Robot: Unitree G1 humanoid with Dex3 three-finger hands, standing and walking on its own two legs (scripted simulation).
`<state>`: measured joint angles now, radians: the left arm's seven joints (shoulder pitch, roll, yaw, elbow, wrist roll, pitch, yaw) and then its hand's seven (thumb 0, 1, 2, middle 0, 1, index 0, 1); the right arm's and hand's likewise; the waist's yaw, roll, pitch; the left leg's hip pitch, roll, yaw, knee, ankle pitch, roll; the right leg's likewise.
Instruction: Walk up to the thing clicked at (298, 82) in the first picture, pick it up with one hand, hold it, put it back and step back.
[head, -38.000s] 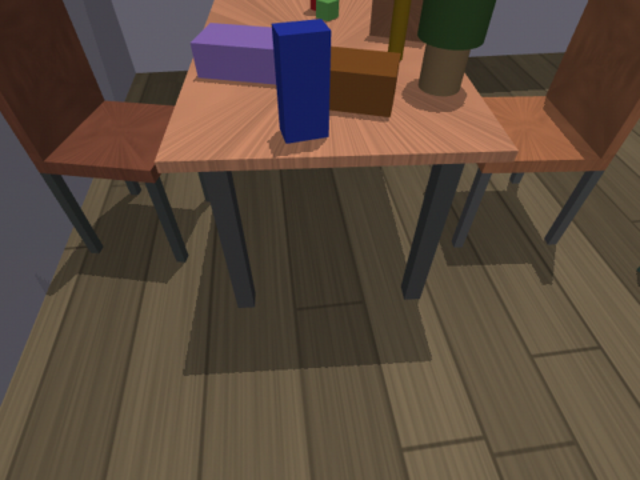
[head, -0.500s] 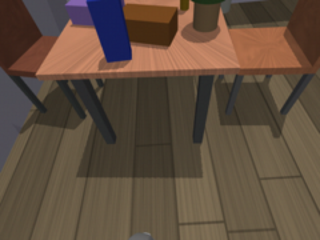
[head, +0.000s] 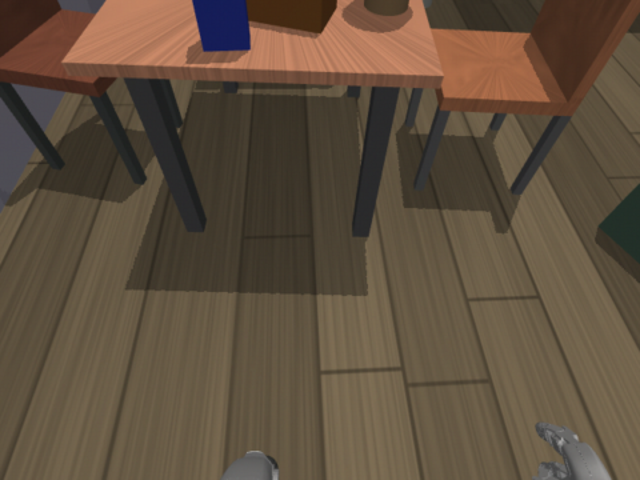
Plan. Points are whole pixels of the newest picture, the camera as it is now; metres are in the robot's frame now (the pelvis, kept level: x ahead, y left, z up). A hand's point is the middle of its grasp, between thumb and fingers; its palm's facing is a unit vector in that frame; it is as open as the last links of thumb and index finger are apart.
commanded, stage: step back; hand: left
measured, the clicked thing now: out of the picture +1.00 +0.27 +0.10
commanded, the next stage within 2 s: stand in 1.24 s
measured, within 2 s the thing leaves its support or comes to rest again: neither
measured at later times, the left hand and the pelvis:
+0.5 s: hand out of the picture -0.06 +0.27 -0.12, palm faces +0.12 -0.91 -0.41, open 7.3 cm; pelvis -0.10 -0.01 +0.01, yaw +6 degrees
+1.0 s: hand out of the picture -0.04 +0.29 -0.14, palm faces +0.15 -0.91 -0.38, open 7.3 cm; pelvis -0.06 +0.01 +0.01, yaw +7 degrees
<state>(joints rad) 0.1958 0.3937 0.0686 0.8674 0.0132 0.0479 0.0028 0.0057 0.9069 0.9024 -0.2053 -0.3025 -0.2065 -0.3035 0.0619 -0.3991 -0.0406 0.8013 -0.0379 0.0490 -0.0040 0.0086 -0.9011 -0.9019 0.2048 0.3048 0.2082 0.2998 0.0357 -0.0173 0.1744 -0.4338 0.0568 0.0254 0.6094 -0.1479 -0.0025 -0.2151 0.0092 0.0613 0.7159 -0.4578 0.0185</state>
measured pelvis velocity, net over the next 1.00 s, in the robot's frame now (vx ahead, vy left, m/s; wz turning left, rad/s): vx -0.06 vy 0.01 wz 0.12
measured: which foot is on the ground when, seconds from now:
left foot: down 0.00-0.06, up 0.08-0.34, down 0.36-0.62, up 0.64-0.88, down 0.90-1.00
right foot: up 0.00-0.00, down 0.02-1.00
